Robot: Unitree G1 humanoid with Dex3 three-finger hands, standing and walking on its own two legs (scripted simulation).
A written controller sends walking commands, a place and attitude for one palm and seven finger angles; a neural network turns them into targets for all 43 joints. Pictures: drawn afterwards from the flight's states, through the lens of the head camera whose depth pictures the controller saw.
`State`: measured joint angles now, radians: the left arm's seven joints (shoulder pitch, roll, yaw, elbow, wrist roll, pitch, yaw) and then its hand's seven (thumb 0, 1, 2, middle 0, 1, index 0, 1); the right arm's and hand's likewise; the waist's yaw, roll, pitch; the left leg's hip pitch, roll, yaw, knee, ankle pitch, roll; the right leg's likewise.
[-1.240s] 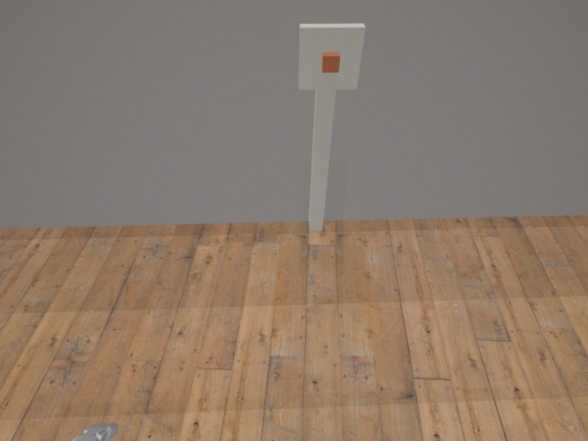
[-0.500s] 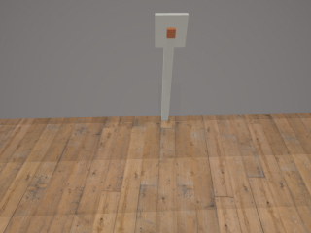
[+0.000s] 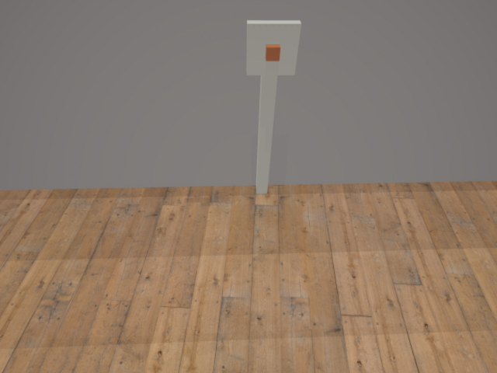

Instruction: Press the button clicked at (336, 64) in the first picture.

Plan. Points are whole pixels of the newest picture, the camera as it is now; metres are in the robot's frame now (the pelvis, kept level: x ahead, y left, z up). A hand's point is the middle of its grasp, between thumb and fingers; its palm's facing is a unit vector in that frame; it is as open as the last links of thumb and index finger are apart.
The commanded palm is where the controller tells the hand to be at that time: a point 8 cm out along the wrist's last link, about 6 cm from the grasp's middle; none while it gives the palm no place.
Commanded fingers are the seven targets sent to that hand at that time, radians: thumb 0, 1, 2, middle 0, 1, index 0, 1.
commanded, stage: look at it before walking up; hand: left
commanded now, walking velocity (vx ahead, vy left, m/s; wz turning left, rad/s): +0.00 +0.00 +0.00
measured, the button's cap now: (272, 52) +1.10 -0.01 +0.02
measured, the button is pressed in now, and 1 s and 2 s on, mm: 0 0 0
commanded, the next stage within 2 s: walk to a spot facing it in 0.20 s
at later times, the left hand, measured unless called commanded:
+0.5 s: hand out of the picture +0.07 +0.24 -0.16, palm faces -0.05 -0.94 -0.33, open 7.4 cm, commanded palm none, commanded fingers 0.00 0.90 0.90 -0.20 -0.30 -0.20 -0.30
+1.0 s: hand out of the picture +0.05 +0.16 -0.16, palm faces -0.22 -0.95 -0.20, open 7.4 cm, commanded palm none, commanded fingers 0.00 0.90 0.90 -0.20 -0.30 -0.20 -0.30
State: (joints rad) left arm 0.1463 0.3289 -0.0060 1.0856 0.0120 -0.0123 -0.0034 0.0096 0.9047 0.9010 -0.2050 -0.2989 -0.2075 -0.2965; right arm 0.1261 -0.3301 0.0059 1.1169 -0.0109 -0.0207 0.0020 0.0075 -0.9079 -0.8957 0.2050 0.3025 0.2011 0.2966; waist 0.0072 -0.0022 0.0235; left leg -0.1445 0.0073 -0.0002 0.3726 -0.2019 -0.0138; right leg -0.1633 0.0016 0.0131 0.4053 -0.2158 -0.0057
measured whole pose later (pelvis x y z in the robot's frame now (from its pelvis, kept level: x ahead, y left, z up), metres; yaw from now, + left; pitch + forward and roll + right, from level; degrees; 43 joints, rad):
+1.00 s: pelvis +0.00 -0.01 +0.00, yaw -19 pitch +2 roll +1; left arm 0.36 0.17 0.05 0.95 0.02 -0.01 -0.02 0.01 0.90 0.90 -0.21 -0.30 -0.21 -0.30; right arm 0.18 -0.24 -0.07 0.95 -0.03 0.02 0.01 0.01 -0.91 -0.90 0.20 0.30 0.20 0.30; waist 0.05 0.00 0.02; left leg -0.46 0.05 0.00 0.96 -0.33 -0.06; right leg -0.26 0.10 0.13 0.40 -0.17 -0.07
